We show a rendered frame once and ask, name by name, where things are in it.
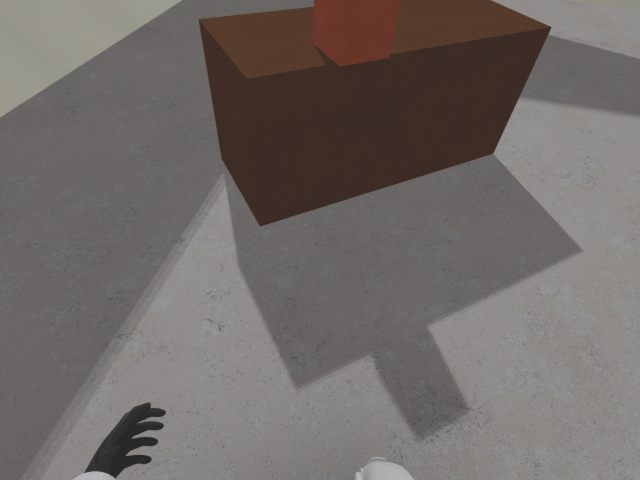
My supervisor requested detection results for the pedestal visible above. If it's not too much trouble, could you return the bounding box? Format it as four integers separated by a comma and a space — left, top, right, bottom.
199, 0, 551, 226

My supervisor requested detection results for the robot left hand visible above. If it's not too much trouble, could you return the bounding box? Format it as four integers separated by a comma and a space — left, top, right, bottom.
84, 402, 166, 479

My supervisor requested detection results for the robot right shin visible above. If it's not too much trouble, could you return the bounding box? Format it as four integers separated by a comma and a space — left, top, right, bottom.
366, 457, 387, 466

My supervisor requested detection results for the carton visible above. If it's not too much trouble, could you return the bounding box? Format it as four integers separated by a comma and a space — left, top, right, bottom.
312, 0, 400, 66

